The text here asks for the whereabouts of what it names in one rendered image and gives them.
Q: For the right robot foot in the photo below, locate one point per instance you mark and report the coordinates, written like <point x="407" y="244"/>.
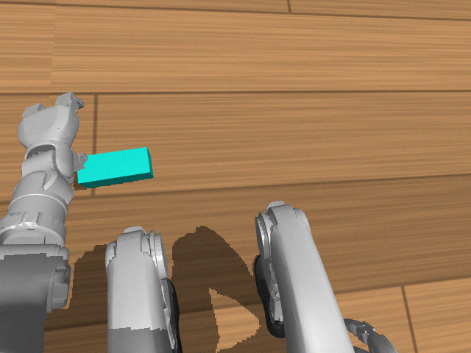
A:
<point x="276" y="328"/>

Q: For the left robot foot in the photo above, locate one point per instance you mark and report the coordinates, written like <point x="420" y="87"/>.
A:
<point x="174" y="318"/>

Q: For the carton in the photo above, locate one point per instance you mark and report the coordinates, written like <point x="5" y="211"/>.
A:
<point x="116" y="167"/>

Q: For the left robot arm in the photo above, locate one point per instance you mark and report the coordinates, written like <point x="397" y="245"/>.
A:
<point x="34" y="270"/>

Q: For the right robot hand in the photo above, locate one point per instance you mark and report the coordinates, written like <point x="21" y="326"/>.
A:
<point x="367" y="335"/>

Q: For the left robot hand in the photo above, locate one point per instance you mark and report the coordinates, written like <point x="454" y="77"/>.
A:
<point x="59" y="122"/>

